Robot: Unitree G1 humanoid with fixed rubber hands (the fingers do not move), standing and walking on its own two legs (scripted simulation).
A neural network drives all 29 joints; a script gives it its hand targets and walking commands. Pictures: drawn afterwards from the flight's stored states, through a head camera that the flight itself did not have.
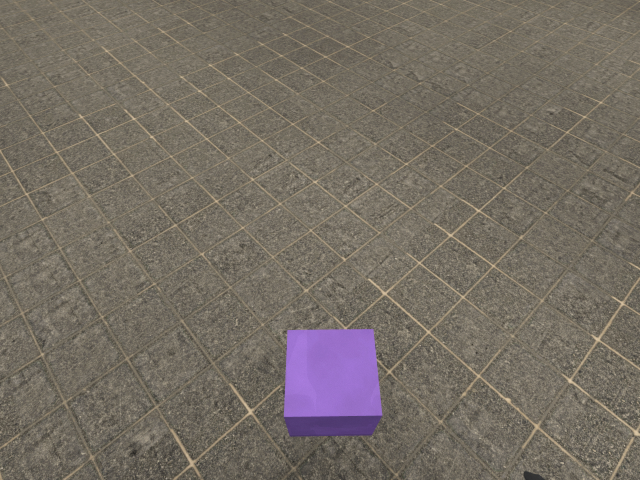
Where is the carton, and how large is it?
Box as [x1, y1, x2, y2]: [284, 329, 381, 436]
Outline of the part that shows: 372,329 287,330 284,418 290,436 366,435 372,433 381,416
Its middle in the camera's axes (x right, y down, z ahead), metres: +0.03 +0.41 +1.08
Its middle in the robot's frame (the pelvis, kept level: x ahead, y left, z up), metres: +0.42 +0.00 -0.64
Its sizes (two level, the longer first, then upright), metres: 0.237 0.222 0.237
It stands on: the floor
